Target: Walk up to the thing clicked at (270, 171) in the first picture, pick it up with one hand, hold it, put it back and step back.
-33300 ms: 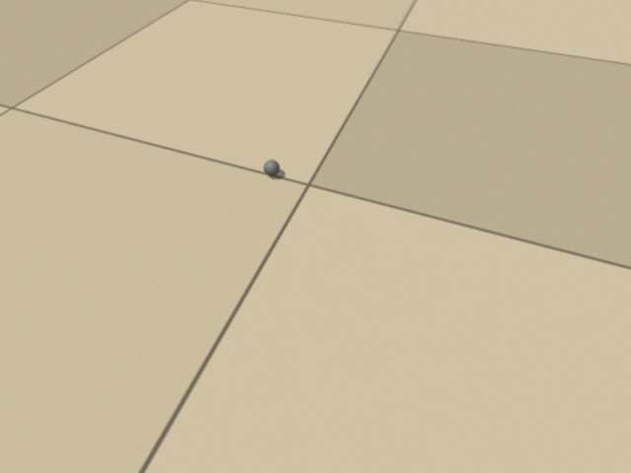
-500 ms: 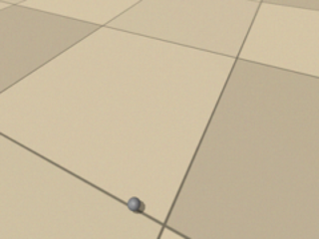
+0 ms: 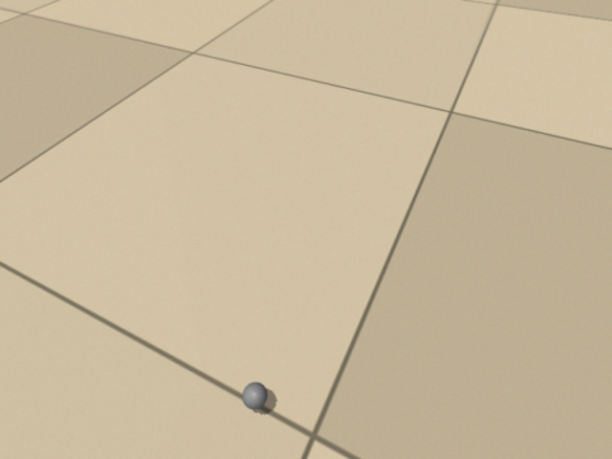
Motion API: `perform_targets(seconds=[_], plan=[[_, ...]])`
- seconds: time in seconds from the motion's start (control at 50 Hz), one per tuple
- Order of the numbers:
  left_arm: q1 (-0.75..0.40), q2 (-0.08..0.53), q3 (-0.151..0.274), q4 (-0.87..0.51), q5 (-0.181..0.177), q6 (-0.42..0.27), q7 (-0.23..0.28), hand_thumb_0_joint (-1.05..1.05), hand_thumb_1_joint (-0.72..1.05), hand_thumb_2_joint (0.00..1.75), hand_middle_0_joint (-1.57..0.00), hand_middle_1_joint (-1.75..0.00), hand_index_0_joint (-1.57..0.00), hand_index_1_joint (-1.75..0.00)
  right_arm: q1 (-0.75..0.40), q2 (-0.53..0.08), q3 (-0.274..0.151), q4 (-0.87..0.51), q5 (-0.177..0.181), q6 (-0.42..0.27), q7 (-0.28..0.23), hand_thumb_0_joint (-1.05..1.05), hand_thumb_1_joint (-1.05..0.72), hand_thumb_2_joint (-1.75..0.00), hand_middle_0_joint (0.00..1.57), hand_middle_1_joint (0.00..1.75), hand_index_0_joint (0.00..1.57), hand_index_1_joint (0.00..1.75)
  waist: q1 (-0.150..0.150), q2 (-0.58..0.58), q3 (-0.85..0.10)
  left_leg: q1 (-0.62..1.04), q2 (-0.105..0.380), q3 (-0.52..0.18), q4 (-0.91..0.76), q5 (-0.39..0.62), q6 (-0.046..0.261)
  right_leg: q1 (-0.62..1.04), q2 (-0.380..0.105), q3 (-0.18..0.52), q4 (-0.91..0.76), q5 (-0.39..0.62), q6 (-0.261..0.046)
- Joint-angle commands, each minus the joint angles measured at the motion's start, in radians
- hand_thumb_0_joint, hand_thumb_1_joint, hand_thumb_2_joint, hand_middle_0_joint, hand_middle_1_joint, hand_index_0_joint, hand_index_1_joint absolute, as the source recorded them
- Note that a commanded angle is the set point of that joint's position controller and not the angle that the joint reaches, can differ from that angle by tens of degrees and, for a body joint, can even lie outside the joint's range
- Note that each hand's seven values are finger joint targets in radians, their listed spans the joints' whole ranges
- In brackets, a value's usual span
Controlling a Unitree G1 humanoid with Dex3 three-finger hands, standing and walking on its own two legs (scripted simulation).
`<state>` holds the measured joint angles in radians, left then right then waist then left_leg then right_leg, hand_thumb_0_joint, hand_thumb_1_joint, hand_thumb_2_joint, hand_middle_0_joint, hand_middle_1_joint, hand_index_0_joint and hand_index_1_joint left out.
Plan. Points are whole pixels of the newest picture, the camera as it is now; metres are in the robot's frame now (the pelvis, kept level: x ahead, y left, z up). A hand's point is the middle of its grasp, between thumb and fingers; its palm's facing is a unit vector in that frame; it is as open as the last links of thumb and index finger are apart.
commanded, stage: stand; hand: left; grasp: from above
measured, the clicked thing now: (254, 395) +0.40 +0.20 -0.74
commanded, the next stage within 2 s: step back in 0.10 s
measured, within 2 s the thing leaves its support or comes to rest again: neither
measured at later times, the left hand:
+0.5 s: hand out of the picture +0.09 +0.33 -0.19, palm faces -0.01 -0.94 -0.35, open 7.4 cm
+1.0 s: hand out of the picture -0.06 +0.33 -0.16, palm faces -0.08 -0.91 -0.41, open 7.4 cm
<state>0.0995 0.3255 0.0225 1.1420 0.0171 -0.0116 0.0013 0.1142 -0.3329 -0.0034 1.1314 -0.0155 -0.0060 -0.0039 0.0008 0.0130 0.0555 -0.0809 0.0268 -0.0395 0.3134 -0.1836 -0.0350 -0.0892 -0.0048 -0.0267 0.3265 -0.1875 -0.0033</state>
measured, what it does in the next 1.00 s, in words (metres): walks backwards: right foot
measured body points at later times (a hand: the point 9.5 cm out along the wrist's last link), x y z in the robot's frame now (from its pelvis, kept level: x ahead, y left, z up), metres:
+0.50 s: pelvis -0.06 +0.07 -0.02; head +0.02 +0.10 +0.42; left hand +0.09 +0.38 -0.16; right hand -0.01 -0.26 -0.13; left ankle -0.07 +0.15 -0.75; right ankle -0.04 -0.10 -0.71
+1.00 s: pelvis -0.16 +0.06 -0.02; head -0.12 +0.05 +0.42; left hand -0.06 +0.38 -0.13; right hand -0.06 -0.24 -0.15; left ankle -0.08 +0.15 -0.74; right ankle -0.17 -0.04 -0.75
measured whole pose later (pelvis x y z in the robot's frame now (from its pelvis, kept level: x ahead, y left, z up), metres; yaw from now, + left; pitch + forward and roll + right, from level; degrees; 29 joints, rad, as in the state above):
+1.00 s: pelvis -0.16 +0.06 -0.02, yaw -4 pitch -4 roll +0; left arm 0.19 0.36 0.08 0.88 0.04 0.05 -0.01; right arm 0.09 -0.36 -0.05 0.90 -0.01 0.04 -0.01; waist 0.00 0.04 0.16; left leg -0.37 -0.03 0.03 0.71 -0.35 0.03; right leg -0.22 0.06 0.03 0.63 -0.34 -0.05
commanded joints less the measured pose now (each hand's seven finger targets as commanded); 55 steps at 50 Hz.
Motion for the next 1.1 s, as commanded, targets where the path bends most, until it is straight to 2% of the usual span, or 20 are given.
perform_targets(seconds=[0.0,0.06,0.1,0.14,0.18,0.22,0.32,0.36,0.38,0.4,0.42,0.44,0.52,0.7,0.86,0.92,0.94,0.96,1.04,1.08], plan=[[-0.038,0.213,0.036,-0.063,-0.006,-0.022,0.015,0.0,0.9,0.9,-0.2,-0.3,-0.2,-0.3,-0.032,-0.193,-0.038,-0.056,0.002,-0.019,-0.012,0.0,-0.9,-0.9,0.2,0.3,0.2,0.3,-0.002,-0.026,-0.056,-0.032,0.092,-0.058,-0.043,0.137,0.045,0.023,-0.121,0.09,-0.055,0.143,-0.014],[-0.031,0.212,0.033,-0.066,-0.005,-0.023,0.015,0.0,0.9,0.9,-0.2,-0.3,-0.2,-0.3,-0.031,-0.199,-0.041,-0.06,0.002,-0.017,-0.011,0.0,-0.9,-0.9,0.2,0.3,0.2,0.3,-0.001,-0.021,-0.065,-0.025,0.092,-0.055,-0.041,0.144,0.045,0.028,-0.122,0.088,-0.057,0.152,-0.015],[-0.016,0.298,0.09,-0.098,-0.027,-0.009,0.023,0.0,0.9,0.9,-0.2,-0.3,-0.2,-0.3,-0.058,-0.24,-0.055,-0.098,0.018,0.005,-0.005,0.0,-0.9,-0.9,0.2,0.3,0.2,0.3,-0.004,-0.035,0.008,-0.122,0.042,-0.033,0.16,0.277,0.063,-0.033,-0.141,0.12,0.029,0.405,-0.054],[-0.012,0.311,0.1,-0.126,-0.026,-0.005,0.027,0.0,0.9,0.9,-0.2,-0.3,-0.2,-0.3,-0.033,-0.215,-0.056,-0.114,0.025,0.015,-0.006,0.0,-0.9,-0.9,0.2,0.3,0.2,0.3,-0.007,-0.082,-0.03,-0.14,-0.023,0.012,0.299,0.168,0.049,-0.035,-0.216,0.18,0.015,0.479,-0.131],[-0.064,0.314,0.105,-0.177,-0.01,-0.002,0.03,0.0,0.9,0.9,-0.2,-0.3,-0.2,-0.3,0.005,-0.213,-0.069,-0.128,0.018,0.033,-0.003,0.0,-0.9,-0.9,0.2,0.3,0.2,0.3,-0.019,-0.176,-0.072,-0.186,-0.072,0.008,0.499,-0.254,0.059,-0.063,-0.328,0.267,-0.003,0.471,-0.231],[-0.095,0.314,0.111,-0.225,0.008,0.004,0.03,0.0,0.9,0.9,-0.2,-0.3,-0.2,-0.3,0.052,-0.226,-0.079,-0.151,0.014,0.046,0.003,0.0,-0.9,-0.9,0.2,0.3,0.2,0.3,-0.031,-0.18,-0.101,-0.191,-0.051,-0.041,0.618,-0.359,0.076,-0.119,-0.358,0.254,0.049,0.46,-0.265],[-0.117,0.281,0.095,-0.281,0.01,0.028,0.031,0.0,0.9,0.9,-0.2,-0.3,-0.2,-0.3,0.08,-0.219,-0.087,-0.183,0.012,0.039,0.003,0.0,-0.9,-0.9,0.2,0.3,0.2,0.3,-0.025,-0.172,-0.124,-0.212,-0.039,0.002,0.36,-0.19,0.067,-0.059,-0.257,0.164,0.199,0.42,-0.179],[-0.119,0.275,0.09,-0.298,-0.007,0.045,0.026,0.0,0.9,0.9,-0.2,-0.3,-0.2,-0.3,0.099,-0.225,-0.093,-0.184,-0.004,0.025,-0.002,0.0,-0.9,-0.9,0.2,0.3,0.2,0.3,-0.042,-0.093,-0.102,-0.145,-0.014,0.003,0.113,0.16,0.061,-0.092,-0.175,0.11,0.312,0.321,-0.106],[-0.109,0.231,0.083,-0.313,-0.02,0.054,0.026,0.0,0.9,0.9,-0.2,-0.3,-0.2,-0.3,0.091,-0.278,-0.108,-0.191,-0.02,0.019,-0.008,0.0,-0.9,-0.9,0.2,0.3,0.2,0.3,-0.03,0.056,-0.105,-0.096,0.107,-0.171,0.067,0.405,0.083,-0.173,-0.051,0.074,0.435,0.144,-0.057],[-0.099,0.187,0.074,-0.323,-0.025,0.06,0.032,0.0,0.9,0.9,-0.2,-0.3,-0.2,-0.3,0.089,-0.349,-0.123,-0.203,-0.029,0.013,-0.009,0.0,-0.9,-0.9,0.2,0.3,0.2,0.3,-0.028,0.214,-0.088,0.018,0.233,-0.356,0.047,0.645,0.132,-0.387,0.11,0.092,0.568,-0.379,-0.03],[-0.07,0.21,0.079,-0.306,-0.012,0.07,0.043,0.0,0.9,0.9,-0.2,-0.3,-0.2,-0.3,0.089,-0.367,-0.125,-0.204,-0.021,0.012,-0.013,0.0,-0.9,-0.9,0.2,0.3,0.2,0.3,-0.028,0.122,-0.101,-0.016,0.257,-0.323,0.105,0.715,0.162,-0.368,0.11,0.195,0.678,-0.465,-0.029],[-0.059,0.215,0.079,-0.3,-0.009,0.071,0.05,0.0,0.9,0.9,-0.2,-0.3,-0.2,-0.3,0.072,-0.386,-0.131,-0.227,-0.017,0.011,-0.016,0.0,-0.9,-0.9,0.2,0.3,0.2,0.3,-0.048,0.191,-0.116,-0.045,0.295,-0.404,0.067,0.654,0.165,-0.373,0.122,0.228,0.732,-0.478,-0.026],[0.012,0.237,0.084,-0.284,-0.023,0.072,0.043,0.0,0.9,0.9,-0.2,-0.3,-0.2,-0.3,-0.031,-0.266,-0.106,-0.263,-0.015,0.009,-0.039,0.0,-0.9,-0.9,0.2,0.3,0.2,0.3,0.028,0.139,-0.124,0.11,0.139,-0.155,0.132,0.602,0.072,-0.448,0.104,0.237,0.775,-0.249,-0.026],[0.003,0.23,0.096,-0.32,-0.004,0.059,0.033,0.0,0.9,0.9,-0.2,-0.3,-0.2,-0.3,0.063,-0.266,-0.12,-0.29,-0.006,0.015,-0.045,0.0,-0.9,-0.9,0.2,0.3,0.2,0.3,-0.05,0.087,-0.087,0.103,0.222,-0.194,0.131,0.545,0.185,-0.334,0.056,0.155,0.543,-0.302,0.016],[0.153,0.218,0.106,-0.3,0.013,0.045,0.012,0.0,0.9,0.9,-0.2,-0.3,-0.2,-0.3,-0.035,-0.29,-0.123,-0.325,0.002,0.013,-0.03,0.0,-0.9,-0.9,0.2,0.3,0.2,0.3,0.015,0.062,-0.135,-0.079,0.247,-0.211,0.121,0.211,0.207,-0.112,0.017,0.082,0.271,-0.16,-0.05],[0.164,0.261,0.12,-0.313,0.019,0.036,0.007,0.0,0.9,0.9,-0.2,-0.3,-0.2,-0.3,-0.065,-0.254,-0.111,-0.333,0.012,0.018,-0.023,0.0,-0.9,-0.9,0.2,0.3,0.2,0.3,0.022,-0.118,-0.087,-0.257,0.07,-0.076,0.291,-0.041,0.093,-0.079,-0.13,0.295,0.087,0.029,-0.151],[0.114,0.331,0.133,-0.34,0.016,0.035,0.004,0.0,0.9,0.9,-0.2,-0.3,-0.2,-0.3,-0.09,-0.219,-0.103,-0.335,0.013,0.021,-0.023,0.0,-0.9,-0.9,0.2,0.3,0.2,0.3,0.034,-0.264,-0.003,-0.312,-0.094,0.023,0.457,-0.239,0.033,-0.184,-0.274,0.486,-0.014,0.053,-0.255],[0.052,0.355,0.136,-0.383,0.025,0.029,0.008,0.0,0.9,0.9,-0.2,-0.3,-0.2,-0.3,-0.068,-0.229,-0.108,-0.325,0.007,0.029,-0.025,0.0,-0.9,-0.9,0.2,0.3,0.2,0.3,0.036,-0.3,0.029,-0.308,-0.132,-0.024,0.686,-0.421,0.023,-0.276,-0.376,0.582,-0.055,0.072,-0.334],[-0.048,0.26,0.118,-0.427,0.018,0.022,0.024,0.0,0.9,0.9,-0.2,-0.3,-0.2,-0.3,0.052,-0.226,-0.096,-0.276,0.017,0.031,-0.017,0.0,-0.9,-0.9,0.2,0.3,0.2,0.3,-0.028,-0.113,0.041,-0.326,-0.178,-0.126,0.848,-0.291,0.033,-0.268,-0.193,0.287,0.017,0.228,-0.195],[-0.02,0.262,0.123,-0.437,0.021,0.027,0.022,0.0,0.9,0.9,-0.2,-0.3,-0.2,-0.3,0.078,-0.237,-0.09,-0.284,0.016,0.026,-0.024,0.0,-0.9,-0.9,0.2,0.3,0.2,0.3,-0.006,-0.104,-0.005,-0.342,-0.169,-0.099,0.855,-0.28,0.02,-0.188,-0.171,0.266,0.044,0.216,-0.191]])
